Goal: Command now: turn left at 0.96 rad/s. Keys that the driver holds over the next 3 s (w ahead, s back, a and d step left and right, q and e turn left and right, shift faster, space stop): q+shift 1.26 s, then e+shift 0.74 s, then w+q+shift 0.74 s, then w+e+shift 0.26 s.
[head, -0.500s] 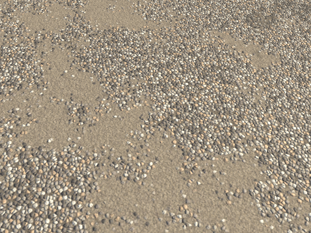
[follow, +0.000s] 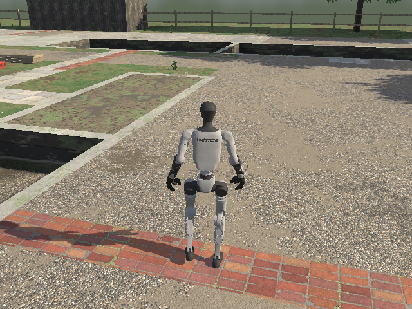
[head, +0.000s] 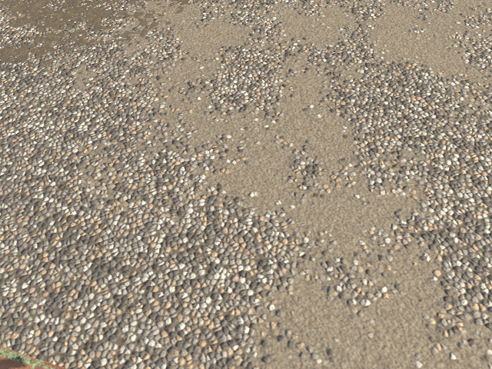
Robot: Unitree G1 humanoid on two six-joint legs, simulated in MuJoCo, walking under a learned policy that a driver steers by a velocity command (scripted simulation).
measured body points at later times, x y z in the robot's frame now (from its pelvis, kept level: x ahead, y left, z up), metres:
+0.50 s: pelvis +0.03 +0.03 +0.00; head +0.07 +0.05 +0.44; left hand +0.06 +0.35 -0.10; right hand +0.26 -0.20 -0.10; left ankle -0.01 +0.11 -0.74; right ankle +0.13 -0.08 -0.71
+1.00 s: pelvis +0.06 +0.03 -0.01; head +0.09 +0.07 +0.44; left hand -0.11 +0.28 -0.11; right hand +0.38 +0.02 -0.11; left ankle -0.03 +0.10 -0.72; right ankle +0.13 -0.05 -0.74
